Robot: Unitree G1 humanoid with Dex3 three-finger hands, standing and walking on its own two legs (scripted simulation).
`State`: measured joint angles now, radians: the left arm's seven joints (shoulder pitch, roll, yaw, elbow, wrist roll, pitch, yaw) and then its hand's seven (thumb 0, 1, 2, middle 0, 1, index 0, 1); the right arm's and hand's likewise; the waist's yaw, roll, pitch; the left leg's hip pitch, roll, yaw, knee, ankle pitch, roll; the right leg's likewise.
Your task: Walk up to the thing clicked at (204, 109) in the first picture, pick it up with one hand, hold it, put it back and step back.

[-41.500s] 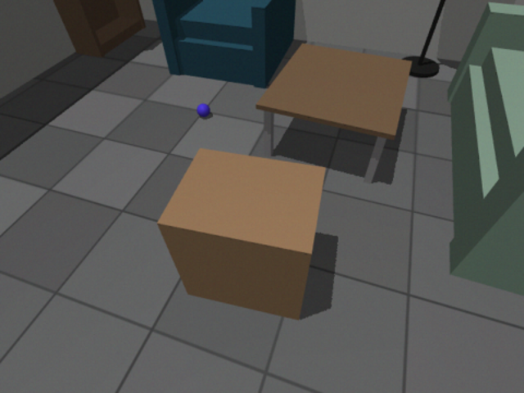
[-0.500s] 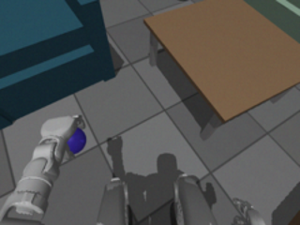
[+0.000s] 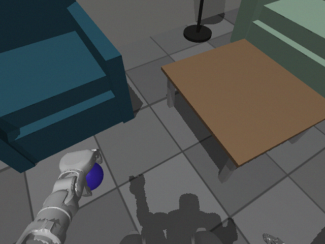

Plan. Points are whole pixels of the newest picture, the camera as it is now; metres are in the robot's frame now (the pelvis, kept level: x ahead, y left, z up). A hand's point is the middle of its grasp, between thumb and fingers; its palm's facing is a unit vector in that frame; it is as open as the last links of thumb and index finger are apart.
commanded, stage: lift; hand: left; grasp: from above
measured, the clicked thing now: (88, 175) +0.34 +0.23 -0.10
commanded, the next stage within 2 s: hold in 0.18 s
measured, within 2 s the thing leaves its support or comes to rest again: neither
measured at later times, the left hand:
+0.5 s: hand (77, 163) +0.34 +0.23 -0.02, palm faces -0.45 -0.06 -0.89, open 10.7 cm
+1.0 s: hand (76, 161) +0.33 +0.22 +0.01, palm faces -0.44 -0.06 -0.90, open 10.7 cm
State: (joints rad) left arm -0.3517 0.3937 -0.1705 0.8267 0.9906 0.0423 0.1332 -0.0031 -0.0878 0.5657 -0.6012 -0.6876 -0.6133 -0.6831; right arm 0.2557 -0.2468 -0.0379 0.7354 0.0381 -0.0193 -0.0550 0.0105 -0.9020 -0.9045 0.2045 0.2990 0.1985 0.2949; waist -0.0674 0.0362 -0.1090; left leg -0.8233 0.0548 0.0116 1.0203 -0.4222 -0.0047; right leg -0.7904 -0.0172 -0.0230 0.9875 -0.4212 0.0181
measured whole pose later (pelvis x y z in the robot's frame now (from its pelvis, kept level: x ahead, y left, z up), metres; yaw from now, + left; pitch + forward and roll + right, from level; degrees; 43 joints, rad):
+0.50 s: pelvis +0.03 +0.00 +0.04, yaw -1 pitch +8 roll -1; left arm -0.30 0.39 -0.19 0.77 1.00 0.02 0.07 0.00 -0.10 0.59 -0.61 -0.69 -0.62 -0.68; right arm 0.25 -0.25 -0.05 0.72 0.04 0.00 -0.04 0.01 -0.90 -0.90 0.20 0.30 0.20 0.29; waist -0.03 0.04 -0.08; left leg -0.52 0.04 0.05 0.73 -0.35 0.00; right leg -0.51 -0.03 0.00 0.71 -0.34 0.03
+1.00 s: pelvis +0.03 +0.00 +0.05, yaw -1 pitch +4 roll +0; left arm -0.25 0.40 -0.18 0.66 0.99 0.00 -0.01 0.00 -0.10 0.60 -0.60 -0.70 -0.61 -0.69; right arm 0.23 -0.26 -0.05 0.68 0.06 0.06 -0.05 0.01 -0.90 -0.90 0.20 0.30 0.20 0.29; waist -0.01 0.05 -0.05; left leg -0.39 0.04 0.05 0.61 -0.29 -0.01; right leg -0.39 -0.02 0.01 0.61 -0.30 0.02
